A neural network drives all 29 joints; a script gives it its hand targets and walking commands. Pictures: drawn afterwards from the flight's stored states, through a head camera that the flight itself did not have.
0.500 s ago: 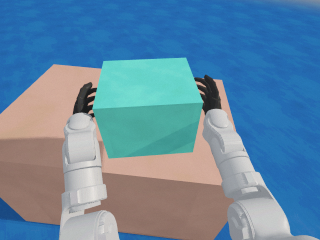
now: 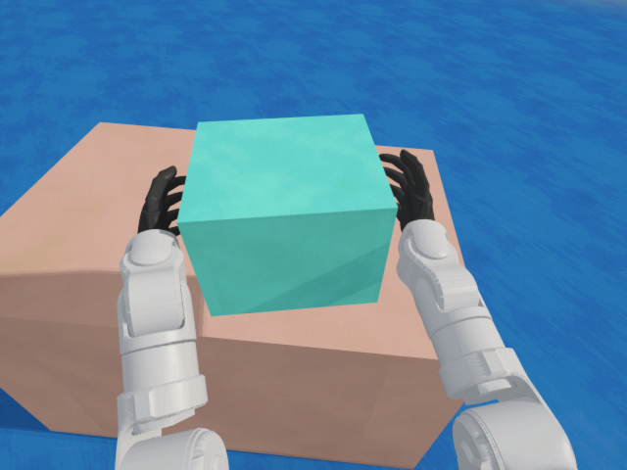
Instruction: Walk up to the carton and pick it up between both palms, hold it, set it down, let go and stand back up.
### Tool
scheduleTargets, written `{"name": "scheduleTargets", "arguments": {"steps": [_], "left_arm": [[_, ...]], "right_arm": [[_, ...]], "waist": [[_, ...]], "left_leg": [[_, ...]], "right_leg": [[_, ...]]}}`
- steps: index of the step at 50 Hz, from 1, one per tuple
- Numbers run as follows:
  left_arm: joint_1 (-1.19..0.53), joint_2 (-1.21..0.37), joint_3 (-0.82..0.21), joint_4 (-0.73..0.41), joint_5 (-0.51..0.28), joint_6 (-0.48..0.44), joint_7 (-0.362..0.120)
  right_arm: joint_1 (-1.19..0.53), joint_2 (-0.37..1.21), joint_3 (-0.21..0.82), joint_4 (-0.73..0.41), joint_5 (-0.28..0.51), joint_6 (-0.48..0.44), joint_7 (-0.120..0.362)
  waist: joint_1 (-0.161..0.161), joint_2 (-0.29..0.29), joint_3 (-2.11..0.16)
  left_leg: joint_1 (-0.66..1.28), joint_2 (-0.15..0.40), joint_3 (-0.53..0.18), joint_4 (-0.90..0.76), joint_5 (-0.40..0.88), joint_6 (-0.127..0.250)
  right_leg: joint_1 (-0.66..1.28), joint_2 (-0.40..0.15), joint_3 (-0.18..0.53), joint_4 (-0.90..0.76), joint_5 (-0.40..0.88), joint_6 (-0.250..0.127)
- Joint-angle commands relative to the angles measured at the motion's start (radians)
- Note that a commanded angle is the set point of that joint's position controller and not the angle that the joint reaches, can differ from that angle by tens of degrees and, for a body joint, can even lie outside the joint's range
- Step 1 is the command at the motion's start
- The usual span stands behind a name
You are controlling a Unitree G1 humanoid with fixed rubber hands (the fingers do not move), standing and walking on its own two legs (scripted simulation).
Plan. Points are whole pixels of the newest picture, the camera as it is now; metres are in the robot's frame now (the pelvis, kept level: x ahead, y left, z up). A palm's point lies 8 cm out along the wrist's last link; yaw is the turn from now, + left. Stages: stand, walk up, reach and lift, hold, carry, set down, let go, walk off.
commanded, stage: hold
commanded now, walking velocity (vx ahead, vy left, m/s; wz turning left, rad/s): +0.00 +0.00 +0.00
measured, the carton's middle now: (288, 213) +0.40 +0.01 +0.14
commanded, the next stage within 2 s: set down in 0.84 s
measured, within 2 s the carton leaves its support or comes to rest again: neither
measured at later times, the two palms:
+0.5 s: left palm (158, 229) +0.36 +0.17 +0.17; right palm (413, 211) +0.36 -0.14 +0.17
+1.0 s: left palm (160, 228) +0.36 +0.16 +0.17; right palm (414, 207) +0.36 -0.14 +0.18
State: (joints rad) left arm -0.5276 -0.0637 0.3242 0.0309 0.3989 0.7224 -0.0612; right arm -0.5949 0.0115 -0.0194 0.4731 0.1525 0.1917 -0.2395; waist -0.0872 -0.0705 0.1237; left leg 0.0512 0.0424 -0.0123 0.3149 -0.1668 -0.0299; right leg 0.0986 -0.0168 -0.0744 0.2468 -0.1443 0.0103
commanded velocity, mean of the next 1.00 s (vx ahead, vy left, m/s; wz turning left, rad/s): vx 0.00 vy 0.00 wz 0.00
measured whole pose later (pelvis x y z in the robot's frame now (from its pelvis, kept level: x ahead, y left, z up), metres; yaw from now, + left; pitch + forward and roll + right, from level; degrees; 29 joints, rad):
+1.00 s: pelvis +0.01 +0.00 +0.00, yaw +0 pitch -11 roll -1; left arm -0.54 -0.07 0.30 0.12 0.39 0.66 -0.04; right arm -0.58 0.04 -0.12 0.49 0.06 0.14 -0.18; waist -0.06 -0.06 0.08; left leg 0.05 0.04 0.00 0.30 -0.17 -0.03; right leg 0.09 -0.02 -0.07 0.24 -0.15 0.01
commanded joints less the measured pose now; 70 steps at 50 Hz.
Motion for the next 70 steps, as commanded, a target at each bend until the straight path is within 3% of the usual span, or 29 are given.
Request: {"name": "scheduleTargets", "arguments": {"steps": [1,4,7,9,11,17,18,20,23,24,25,29,33,34,38,41,42,43,45,49,50,54,55,58,63,66,67,68,70], "left_arm": [[-0.662,-0.421,-0.483,-0.115,-0.174,-0.098,-0.148],[-0.7,-0.432,-0.472,-0.085,-0.174,-0.115,-0.151],[-0.673,-0.41,-0.425,-0.044,-0.152,-0.11,-0.16],[-0.712,-0.415,-0.43,-0.044,-0.16,-0.115,-0.16],[-0.643,-0.395,-0.408,-0.03,-0.135,-0.099,-0.162],[-0.655,-0.41,-0.368,0.011,-0.12,-0.1,-0.169],[-0.68,-0.445,-0.427,-0.068,-0.149,-0.1,-0.161],[-0.684,-0.424,-0.417,-0.082,-0.144,-0.11,-0.152],[-0.662,-0.407,-0.42,-0.07,-0.125,-0.1,-0.15],[-0.663,-0.422,-0.428,-0.087,-0.131,-0.1,-0.147],[-0.646,-0.425,-0.439,-0.093,-0.145,-0.1,-0.147],[-0.673,-0.446,-0.487,-0.14,-0.179,-0.118,-0.138],[-0.672,-0.415,-0.44,-0.089,-0.15,-0.111,-0.14],[-0.659,-0.437,-0.453,-0.077,-0.143,-0.107,-0.138],[-0.624,-0.449,-0.501,-0.105,-0.184,-0.107,-0.139],[-0.635,-0.422,-0.47,-0.119,-0.169,-0.107,-0.143],[-0.637,-0.425,-0.454,-0.096,-0.153,-0.103,-0.144],[-0.616,-0.436,-0.487,-0.018,-0.167,-0.1,-0.144],[-0.602,-0.438,-0.465,-0.001,-0.155,-0.117,-0.154],[-0.575,-0.451,-0.452,-0.025,-0.141,-0.152,-0.146],[-0.555,-0.438,-0.443,-0.024,-0.136,-0.167,-0.139],[-0.583,-0.437,-0.433,-0.025,-0.119,-0.215,-0.16],[-0.58,-0.4,-0.418,0.005,-0.11,-0.224,-0.158],[-0.568,-0.415,-0.416,0.038,-0.112,-0.284,-0.157],[-0.546,-0.42,-0.386,0.115,-0.104,-0.336,-0.149],[-0.624,-0.469,-0.486,0.036,-0.145,-0.427,-0.103],[-0.625,-0.485,-0.515,0.049,-0.155,-0.441,-0.092],[-0.581,-0.485,-0.501,0.083,-0.157,-0.449,-0.095],[-0.625,-0.505,-0.557,0.041,-0.171,-0.48,-0.07]], "right_arm": [[-0.682,0.425,0.337,-0.271,0.007,-0.054,0.165],[-0.712,0.443,0.307,-0.236,-0.019,-0.05,0.166],[-0.715,0.434,0.309,-0.185,-0.016,-0.05,0.175],[-0.7,0.448,0.289,-0.176,-0.036,-0.056,0.172],[-0.726,0.425,0.323,-0.201,0.006,-0.055,0.17],[-0.723,0.445,0.305,-0.193,-0.031,-0.061,0.166],[-0.715,0.445,0.306,-0.19,-0.008,-0.066,0.166],[-0.722,0.452,0.326,-0.206,0.003,-0.076,0.172],[-0.658,0.413,0.291,-0.139,-0.009,-0.056,0.178],[-0.702,0.432,0.319,-0.187,0.0,-0.062,0.181],[-0.659,0.408,0.306,-0.164,0.004,-0.068,0.181],[-0.729,0.427,0.347,-0.288,0.007,-0.085,0.174],[-0.696,0.434,0.343,-0.205,0.002,-0.061,0.172],[-0.721,0.419,0.32,-0.226,-0.001,-0.071,0.174],[-0.667,0.414,0.315,-0.26,0.007,-0.077,0.171],[-0.668,0.431,0.349,-0.229,0.002,-0.057,0.165],[-0.684,0.432,0.339,-0.238,-0.003,-0.065,0.163],[-0.678,0.406,0.286,-0.174,-0.01,-0.06,0.162],[-0.659,0.393,0.229,-0.205,-0.041,-0.101,0.174],[-0.693,0.396,0.235,-0.271,-0.101,-0.144,0.188],[-0.663,0.4,0.27,-0.247,-0.099,-0.148,0.187],[-0.657,0.413,0.197,-0.2,-0.149,-0.223,0.199],[-0.63,0.39,0.191,-0.171,-0.158,-0.235,0.201],[-0.59,0.399,0.159,-0.138,-0.205,-0.292,0.21],[-0.578,0.397,0.111,-0.048,-0.262,-0.345,0.22],[-0.575,0.423,0.175,-0.013,-0.255,-0.408,0.231],[-0.585,0.421,0.168,-0.04,-0.246,-0.421,0.222],[-0.583,0.431,0.187,-0.046,-0.241,-0.427,0.214],[-0.537,0.445,0.172,0.025,-0.256,-0.437,0.218]], "waist": [[-0.02,0.105,-0.431],[-0.034,0.088,-0.429],[-0.001,0.06,-0.388],[-0.038,0.078,-0.397],[0.003,0.064,-0.394],[-0.004,0.048,-0.368],[-0.022,0.103,-0.402],[0.006,0.104,-0.425],[-0.026,0.114,-0.382],[0.006,0.108,-0.379],[-0.016,0.111,-0.391],[-0.009,0.082,-0.493],[-0.001,0.081,-0.409],[-0.005,0.127,-0.409],[-0.039,0.099,-0.445],[-0.013,0.062,-0.445],[-0.016,0.097,-0.427],[0.043,0.101,-0.41],[0.006,0.134,-0.373],[0.026,0.065,-0.383],[0.053,0.056,-0.393],[0.019,0.099,-0.328],[0.041,0.081,-0.323],[0.026,0.07,-0.332],[0.053,0.054,-0.302],[0.033,0.084,-0.447],[0.013,0.084,-0.49],[0.042,0.097,-0.5],[0.007,0.13,-0.527]], "left_leg": [[0.081,-0.081,0.073,-0.018,0.253,0.001],[0.063,-0.08,0.082,-0.035,0.185,0.008],[0.047,-0.077,0.081,-0.055,0.166,0.016],[0.056,-0.082,0.095,-0.046,0.187,0.006],[0.059,-0.084,0.094,-0.027,0.257,0.007],[0.022,-0.09,0.099,-0.051,0.185,0.023],[0.064,-0.078,0.097,-0.035,0.23,0.001],[0.093,-0.079,0.097,-0.022,0.294,0.001],[0.105,-0.076,0.095,-0.027,0.299,-0.005],[0.084,-0.077,0.087,-0.022,0.29,-0.001],[0.102,-0.075,0.094,-0.022,0.306,-0.012],[0.128,-0.076,0.079,0.008,0.367,-0.005],[0.064,-0.084,0.088,-0.028,0.262,0.009],[0.07,-0.082,0.086,-0.03,0.236,0.003],[0.095,-0.078,0.088,-0.008,0.334,-0.016],[0.105,-0.085,0.077,-0.009,0.332,0.003],[0.087,-0.082,0.085,-0.01,0.315,-0.004],[0.099,-0.07,0.092,-0.02,0.29,-0.008],[0.089,-0.069,0.107,-0.035,0.208,-0.019],[0.06,-0.068,0.106,-0.036,0.228,-0.011],[0.072,-0.073,0.106,-0.038,0.249,0.0],[0.045,-0.072,0.113,-0.062,0.176,-0.006],[0.022,-0.075,0.121,-0.078,0.14,0.002],[0.043,-0.077,0.13,-0.072,0.132,-0.002],[0.002,-0.066,0.124,-0.091,0.084,0.01],[0.102,-0.055,0.115,-0.022,0.381,-0.029],[0.107,-0.054,0.102,-0.001,0.421,-0.03],[0.114,-0.055,0.103,0.006,0.44,-0.032],[0.139,-0.048,0.095,0.02,0.474,-0.049]], "right_leg": [[0.042,0.075,-0.056,-0.006,0.123,0.02],[0.027,0.065,-0.051,-0.016,0.094,0.023],[0.057,0.064,-0.048,-0.018,0.091,0.024],[0.036,0.063,-0.064,-0.022,0.108,0.02],[0.096,0.064,-0.049,-0.01,0.188,0.02],[0.081,0.062,-0.051,-0.022,0.145,0.025],[0.073,0.067,-0.063,-0.015,0.135,0.016],[0.065,0.074,-0.058,-0.011,0.18,0.021],[0.049,0.071,-0.064,-0.018,0.155,0.017],[0.056,0.075,-0.059,-0.012,0.116,0.009],[0.04,0.077,-0.075,-0.015,0.142,0.016],[0.068,0.086,-0.058,0.003,0.208,0.019],[0.074,0.07,-0.055,-0.003,0.155,0.023],[0.048,0.069,-0.065,-0.01,0.104,0.015],[0.067,0.081,-0.063,-0.004,0.186,0.019],[0.084,0.075,-0.045,-0.003,0.232,0.024],[0.091,0.075,-0.058,0.0,0.225,0.019],[0.039,0.068,-0.06,-0.017,0.154,0.02],[0.023,0.071,-0.08,-0.032,0.091,0.01],[0.061,0.075,-0.098,-0.01,0.142,0.016],[0.091,0.067,-0.09,0.0,0.189,0.025],[0.073,0.051,-0.092,-0.017,0.138,0.02],[0.082,0.048,-0.086,-0.02,0.101,0.027],[0.07,0.045,-0.095,-0.018,0.133,0.031],[0.064,0.041,-0.096,-0.02,0.075,0.028],[0.048,0.055,-0.106,0.013,0.268,0.022],[0.071,0.056,-0.103,0.028,0.329,0.026],[0.08,0.056,-0.099,0.024,0.364,0.023],[0.042,0.055,-0.096,0.02,0.358,0.014]]}}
